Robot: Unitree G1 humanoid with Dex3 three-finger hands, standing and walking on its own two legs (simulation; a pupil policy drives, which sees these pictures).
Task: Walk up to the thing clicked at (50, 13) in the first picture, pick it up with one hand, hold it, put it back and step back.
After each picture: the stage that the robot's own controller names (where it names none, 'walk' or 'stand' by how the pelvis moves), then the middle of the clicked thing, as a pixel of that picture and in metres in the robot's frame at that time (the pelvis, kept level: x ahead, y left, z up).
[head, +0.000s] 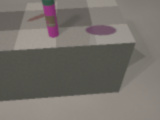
stand; (51, 18) +0.89 +0.19 -0.05
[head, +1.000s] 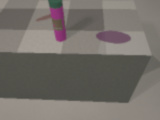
walk; (58, 21) +0.79 +0.18 -0.05
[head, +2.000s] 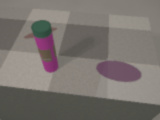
stand; (46, 49) +0.53 +0.17 -0.02
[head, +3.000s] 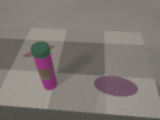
stand; (45, 68) +0.49 +0.17 -0.05
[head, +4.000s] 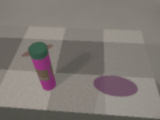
stand; (44, 68) +0.48 +0.18 -0.05
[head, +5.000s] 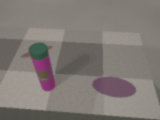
stand; (43, 69) +0.49 +0.18 -0.05
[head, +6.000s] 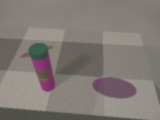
stand; (43, 69) +0.48 +0.18 -0.05
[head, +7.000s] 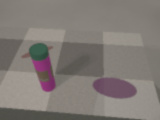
stand; (44, 70) +0.48 +0.18 -0.05
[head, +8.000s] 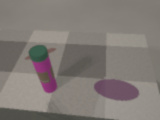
rise first; (44, 71) +0.48 +0.20 -0.05
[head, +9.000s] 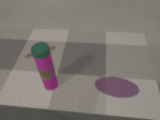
go down; (46, 68) +0.49 +0.19 -0.05
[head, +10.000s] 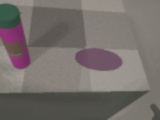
go down; (15, 42) +0.50 +0.18 +0.01
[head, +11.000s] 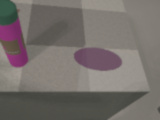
go down; (12, 39) +0.50 +0.19 +0.03
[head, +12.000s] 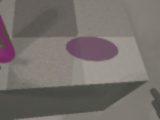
close in; out of the picture +0.50 +0.20 +0.05
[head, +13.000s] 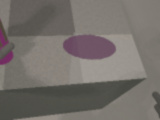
close; out of the picture +0.50 +0.20 +0.06
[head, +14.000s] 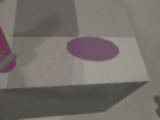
lift; out of the picture +0.47 +0.20 +0.06
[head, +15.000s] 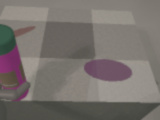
lift; (9, 69) +0.36 +0.20 +0.10
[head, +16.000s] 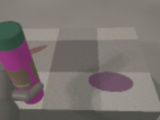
hold; (22, 69) +0.33 +0.17 +0.17
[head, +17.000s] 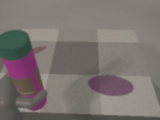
hold; (26, 76) +0.32 +0.16 +0.14
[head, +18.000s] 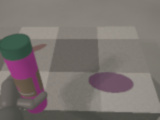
crouch; (27, 78) +0.33 +0.16 +0.12
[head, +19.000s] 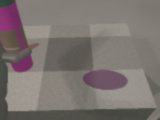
crouch; (12, 35) +0.45 +0.19 +0.18
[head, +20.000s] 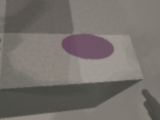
lower; out of the picture +0.52 +0.22 +0.06
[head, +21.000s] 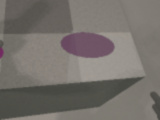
lower; out of the picture +0.51 +0.21 +0.06
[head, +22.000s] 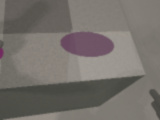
lower; out of the picture +0.51 +0.21 +0.07
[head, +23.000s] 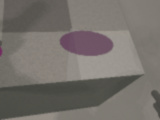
lower; out of the picture +0.51 +0.22 +0.07
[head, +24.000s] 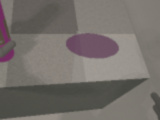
loosen; out of the picture +0.51 +0.19 +0.07
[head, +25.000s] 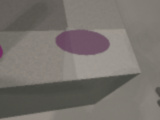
withdraw; out of the picture +0.50 +0.20 +0.06
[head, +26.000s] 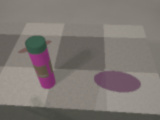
sink last; (42, 65) +0.47 +0.18 +0.00
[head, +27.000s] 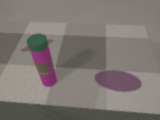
stand; (44, 63) +0.48 +0.18 +0.00
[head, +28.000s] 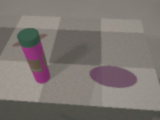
stand; (36, 59) +0.48 +0.19 +0.01
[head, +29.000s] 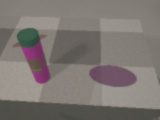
stand; (36, 59) +0.48 +0.19 +0.01
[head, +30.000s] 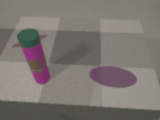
stand; (36, 59) +0.48 +0.19 +0.01
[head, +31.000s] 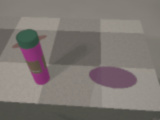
stand; (35, 60) +0.48 +0.20 +0.01
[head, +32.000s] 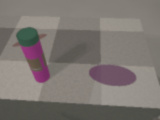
stand; (35, 58) +0.49 +0.20 +0.01
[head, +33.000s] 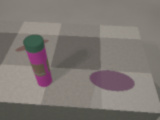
stand; (39, 63) +0.48 +0.19 -0.02
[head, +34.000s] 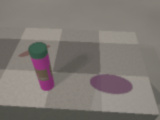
walk; (43, 69) +0.49 +0.18 -0.05
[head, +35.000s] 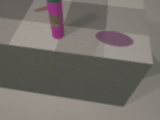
walk; (56, 16) +0.75 +0.13 -0.04
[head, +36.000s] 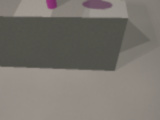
stand; out of the picture +1.06 +0.25 -0.03
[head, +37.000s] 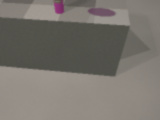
stand; out of the picture +1.12 +0.18 -0.05
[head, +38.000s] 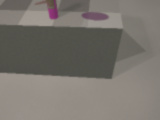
stand; (51, 1) +1.12 +0.20 -0.05
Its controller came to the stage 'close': yes
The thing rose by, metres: 0.24
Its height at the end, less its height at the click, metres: +0.00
